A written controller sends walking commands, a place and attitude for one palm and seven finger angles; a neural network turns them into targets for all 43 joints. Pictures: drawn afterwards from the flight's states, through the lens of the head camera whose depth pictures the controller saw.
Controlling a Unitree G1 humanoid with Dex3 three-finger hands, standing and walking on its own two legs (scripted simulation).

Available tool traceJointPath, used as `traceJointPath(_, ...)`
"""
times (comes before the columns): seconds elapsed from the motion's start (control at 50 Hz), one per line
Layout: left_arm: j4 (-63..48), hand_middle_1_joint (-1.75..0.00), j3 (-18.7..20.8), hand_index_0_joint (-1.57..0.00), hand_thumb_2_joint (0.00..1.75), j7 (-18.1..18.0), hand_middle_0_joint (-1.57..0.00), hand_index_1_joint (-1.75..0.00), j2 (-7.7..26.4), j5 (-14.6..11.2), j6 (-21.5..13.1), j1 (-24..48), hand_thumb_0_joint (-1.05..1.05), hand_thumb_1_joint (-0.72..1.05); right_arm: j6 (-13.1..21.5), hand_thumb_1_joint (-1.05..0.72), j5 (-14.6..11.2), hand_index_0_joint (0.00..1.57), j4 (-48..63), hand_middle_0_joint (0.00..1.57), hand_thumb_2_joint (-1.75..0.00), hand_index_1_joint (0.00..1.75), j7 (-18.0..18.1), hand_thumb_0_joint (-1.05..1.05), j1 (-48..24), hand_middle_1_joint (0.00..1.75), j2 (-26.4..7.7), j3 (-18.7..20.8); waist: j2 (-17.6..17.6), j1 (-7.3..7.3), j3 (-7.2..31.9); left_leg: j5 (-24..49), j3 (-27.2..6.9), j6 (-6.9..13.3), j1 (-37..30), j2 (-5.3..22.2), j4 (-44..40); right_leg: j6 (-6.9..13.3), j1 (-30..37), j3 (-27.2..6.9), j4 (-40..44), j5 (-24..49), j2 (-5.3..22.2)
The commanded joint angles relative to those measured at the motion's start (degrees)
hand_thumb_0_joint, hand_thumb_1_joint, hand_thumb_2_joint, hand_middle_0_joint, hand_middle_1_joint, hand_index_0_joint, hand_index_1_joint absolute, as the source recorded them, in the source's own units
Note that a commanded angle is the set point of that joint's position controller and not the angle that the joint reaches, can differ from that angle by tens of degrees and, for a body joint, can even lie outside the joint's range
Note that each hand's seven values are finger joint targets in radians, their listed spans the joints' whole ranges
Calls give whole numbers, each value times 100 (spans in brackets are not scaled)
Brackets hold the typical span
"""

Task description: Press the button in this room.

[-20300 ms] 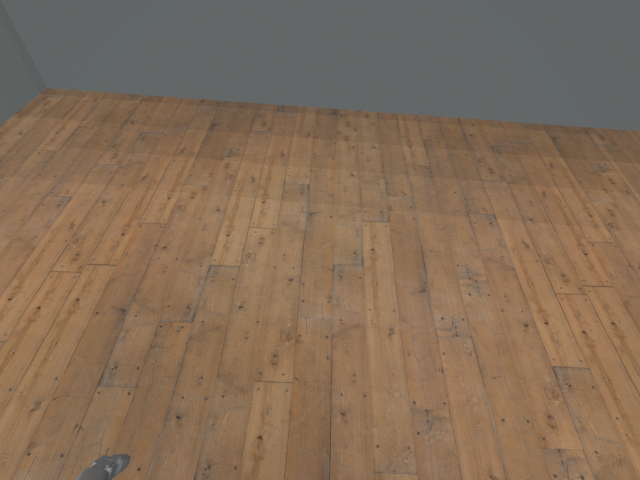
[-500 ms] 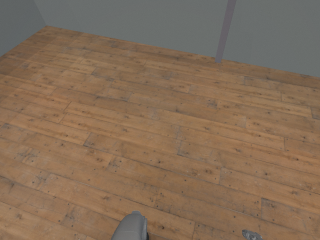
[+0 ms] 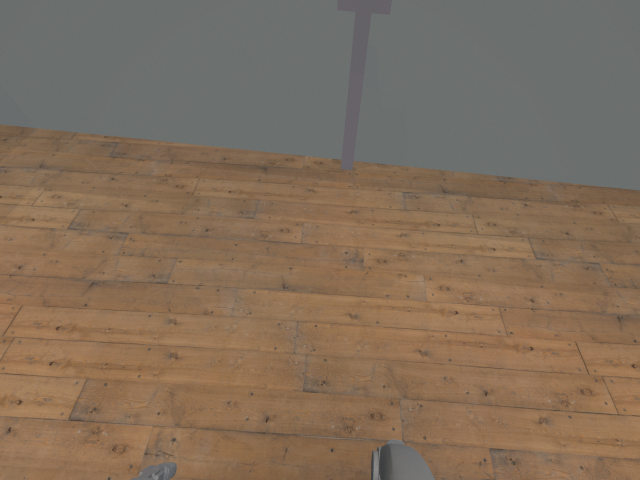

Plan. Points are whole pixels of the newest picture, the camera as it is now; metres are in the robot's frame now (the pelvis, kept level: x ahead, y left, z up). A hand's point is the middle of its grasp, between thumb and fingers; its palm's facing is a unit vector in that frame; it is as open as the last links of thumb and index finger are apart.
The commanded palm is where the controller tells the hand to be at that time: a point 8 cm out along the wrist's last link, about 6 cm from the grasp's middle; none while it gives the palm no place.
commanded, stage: turn or walk to find it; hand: left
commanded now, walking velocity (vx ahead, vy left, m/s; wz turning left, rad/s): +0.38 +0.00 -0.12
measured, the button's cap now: out of the picture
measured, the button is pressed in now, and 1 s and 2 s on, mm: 0 0 0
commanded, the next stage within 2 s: stand and wait in 0.82 s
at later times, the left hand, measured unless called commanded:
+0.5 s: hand (241, 401) +0.26 +0.13 -0.15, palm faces +0.01 -0.96 -0.29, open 7.1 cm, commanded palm none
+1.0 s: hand (245, 324) +0.41 +0.15 -0.18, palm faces +0.04 -0.99 -0.17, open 7.4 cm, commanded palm none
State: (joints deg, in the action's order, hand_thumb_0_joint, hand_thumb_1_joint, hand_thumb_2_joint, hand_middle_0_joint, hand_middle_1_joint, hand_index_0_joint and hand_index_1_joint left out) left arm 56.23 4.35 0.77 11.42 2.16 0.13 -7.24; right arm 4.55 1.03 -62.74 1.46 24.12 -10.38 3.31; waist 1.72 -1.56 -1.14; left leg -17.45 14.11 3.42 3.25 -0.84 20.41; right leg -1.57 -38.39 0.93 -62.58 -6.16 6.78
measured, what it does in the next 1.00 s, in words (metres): walks ahead: right foot, then left foot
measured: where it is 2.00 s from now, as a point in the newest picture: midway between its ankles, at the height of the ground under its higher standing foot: (334, 395)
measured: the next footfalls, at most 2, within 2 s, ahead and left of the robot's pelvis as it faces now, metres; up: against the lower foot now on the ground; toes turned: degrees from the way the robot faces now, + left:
right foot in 0.20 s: +0.22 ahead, -0.13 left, +0.00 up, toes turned -10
left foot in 0.78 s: +0.51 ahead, +0.07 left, +0.00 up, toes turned +7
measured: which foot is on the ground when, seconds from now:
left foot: down 0.00-0.20, up 0.22-0.76, down 0.78-1.00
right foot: up 0.00-0.18, down 0.20-0.78, up 0.80-1.00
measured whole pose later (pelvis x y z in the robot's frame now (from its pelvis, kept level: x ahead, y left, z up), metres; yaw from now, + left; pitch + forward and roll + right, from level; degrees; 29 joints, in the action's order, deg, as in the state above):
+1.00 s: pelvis +0.42 -0.02 +0.00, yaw -1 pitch -2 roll +0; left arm 63.7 2.3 -1.0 8.5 1.4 -1.7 -16.9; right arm 4.4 0.5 -59.8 1.5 12.0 -9.9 3.0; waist 1.1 1.2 -4.6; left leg -12.9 11.3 4.2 11.7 0.7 26.5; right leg -1.4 -28.7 2.3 -67.0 -18.3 6.7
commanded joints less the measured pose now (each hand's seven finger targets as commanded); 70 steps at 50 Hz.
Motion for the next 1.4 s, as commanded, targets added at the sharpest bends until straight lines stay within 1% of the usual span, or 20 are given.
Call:
traceJointPath(0.0, -495, -30, -154, -20, 90, 112, -20, -30, -67, -39, -85, 736, 0, 90, 139, -90, 46, 20, 63, 20, -90, 30, 5, 0, 738, 30, -451, 12, -533, -179, -661, 3030, -1067, 343, -364, 1776, -770, 43, -337, 347, 1362, -137, 11)
traceJointPath(0.08, -586, -30, -205, -20, 90, 81, -20, -30, -54, -70, -162, 1012, 0, 90, 55, -90, 61, 20, -115, 20, -90, 30, -7, 0, 979, 30, -548, 19, -728, -265, -526, 4085, -819, 345, -740, 1833, -377, 275, 347, 682, 2356, -669, -281)
traceJointPath(0.12, -437, -30, -187, -20, 90, 52, -20, -30, 32, -65, -226, 503, 0, 90, 30, -90, 36, 20, -153, 20, -90, 30, 8, 0, 914, 30, -618, 8, -799, -10, -164, 5445, -660, 267, -823, 1824, 289, 441, 1235, 852, 2834, -839, -576)
traceJointPath(0.16, 75, -30, -89, -20, 90, 5, -20, -30, 377, -32, -349, -1009, 0, 90, 25, -90, -33, 20, -110, 20, -90, 30, -25, 0, 663, 30, -686, 14, -638, 683, 748, 5042, -402, -59, -5, 1549, 2015, 629, 3621, 748, 3531, 6, -558)
traceJointPath(0.18, 341, -30, 64, -20, 90, -90, -20, -30, 982, -7, -417, -1916, 0, 90, 26, -90, -92, 20, 11, 20, -90, 30, -109, 0, 662, 30, -421, -29, 465, 1034, 1369, 2548, -120, -282, 1693, 1038, 3613, 1073, 5350, -869, 3574, 390, 874)
traceJointPath(0.2, 520, -30, 164, -20, 90, -136, -20, -30, 1348, -118, -415, -2330, 0, 90, 10, -90, -105, 20, 204, 20, -90, 30, -94, 0, 592, 30, -249, -61, 989, 907, 1678, -1489, -481, -480, 2970, 220, 5205, 1696, 6053, -2793, 3906, 1690, 1993)
traceJointPath(0.28, 277, -30, -40, -20, 90, -173, -20, -30, 597, -209, -406, -832, 0, 90, -185, -90, -26, 20, 183, 20, -90, 30, -121, 0, -190, 30, -47, 23, -471, 324, -216, -141, -1416, -349, 3018, 1022, 5380, 1093, 3056, -1284, 4848, -147, 1339)
traceJointPath(0.34, 376, -30, -153, -20, 90, -154, -20, -30, 232, -144, -500, -793, 0, 90, -355, -90, 43, 20, 41, 20, -90, 30, -156, 0, 249, 30, 147, 26, 348, -12, -406, 331, -1225, -509, 2668, 1001, 4849, 806, 2329, -367, 5133, -41, 805)
traceJointPath(0.64, 824, -30, -188, -20, 90, -223, -20, -30, 449, -102, -582, -2091, 0, 90, -225, -90, 43, 20, 1014, 20, -90, 30, -365, 0, -2432, 30, -143, -75, 345, 519, -704, 785, -710, -458, 3347, 766, 1968, 946, 4221, -63, 4827, 2556, 894)
traceJointPath(0.72, 876, -30, -173, -20, 90, -229, -20, -30, 635, -112, -564, -1979, 0, 90, -144, -90, 66, 20, 710, 20, -90, 30, -246, 0, -1427, 30, -389, -22, 235, -59, 44, 553, -322, -163, 1487, 208, 1189, 781, 4204, 239, 3235, 4452, 754)
traceJointPath(0.74, 827, -30, -166, -20, 90, -220, -20, -30, 656, -150, -574, -1807, 0, 90, -110, -90, 88, 20, 452, 20, -90, 30, -199, 0, -520, 30, -635, 57, 91, -481, 576, 1193, -509, -28, 5, 360, 849, 571, 3451, 441, 2145, 3923, 578)
traceJointPath(0.78, 567, -30, -281, -20, 90, -120, -20, -30, 195, -240, -585, -1899, 0, 90, -100, -90, 84, 20, 121, 20, -90, 30, -109, 0, 792, 30, -1672, 292, -1854, -712, 1657, 2829, -3616, 993, -2426, 2820, 439, 240, 776, 488, -978, -2473, -618)
traceJointPath(0.8, 479, -30, -199, -20, 90, -166, -20, -30, 314, -207, -552, -1529, 0, 90, -140, -90, -3, 20, 130, 20, -90, 30, -105, 0, 496, 30, -1474, 259, -1183, -597, 1151, 2392, -3432, 1099, -1715, 2896, 82, 334, 494, 15, -1467, -2573, -406)
traceJointPath(0.86, 614, -30, -191, -20, 90, -106, -20, -30, -15, -116, -396, -1298, 0, 90, -35, -90, -3, 20, 399, 20, -90, 30, -59, 0, -588, 30, -607, 5, -512, -51, -187, 2635, -2095, 530, 405, 2194, -425, 149, 714, -66, -1151, -1537, 78)
traceJointPath(0.94, 739, -30, -218, -20, 90, -160, -20, -30, -336, -100, -124, -1858, 0, 90, 31, -90, -58, 20, 327, 20, -90, 30, -42, 0, -753, 30, -354, -94, -752, 389, -149, 3449, -1068, 357, 1297, 1700, -605, -61, 1378, 113, -570, -1023, 81)
traceJointPath(1.14, 294, -30, -273, -20, 90, -208, -20, -30, -124, -114, -74, -816, 0, 90, -181, -90, 16, 20, 87, 20, -90, 30, 12, 0, -451, 30, -479, 0, -871, 233, -73, 3110, -1187, 379, 823, 1617, 111, -109, 2289, 407, 2694, -621, -161)
traceJointPath(1.2, 526, -30, -246, -20, 90, -257, -20, -30, 351, -97, -238, -1281, 0, 90, -224, -90, -38, 20, 1, 20, -90, 30, -6, 0, -250, 30, -111, -74, 234, 378, 208, 1075, -916, -288, 1393, 988, 1025, 41, 3564, -368, 3939, 1534, 495)
traceJointPath(1.22, 565, -30, -251, -20, 90, -271, -20, -30, 604, -121, -284, -1189, 0, 90, -264, -90, -68, 20, 27, 20, -90, 30, -26, 0, -137, 30, 109, -131, 858, 219, 176, -471, -725, -496, 1716, 630, 1125, 426, 3624, -944, 4057, 2398, 1239)
traceJointPath(1.26, 513, -30, -217, -20, 90, -264, -20, -30, 675, -169, -301, -884, 0, 90, -421, -90, -50, 20, -59, 20, -90, 30, -11, 0, 10, 30, 98, -148, 1406, 146, 297, -1229, -903, -568, 1198, 611, 1490, 930, 3056, -974, 4515, 1925, 1294)
traceJointPath(1.38, 530, -30, -310, -20, 90, -297, -20, -30, 208, -247, -224, -512, 0, 90, -362, -90, -37, 20, -410, 20, -90, 30, -1, 0, 182, 30, 29, -168, -8, 64, 169, 1090, -1183, -489, 490, 812, 243, 430, 2692, -60, 4063, 545, 309)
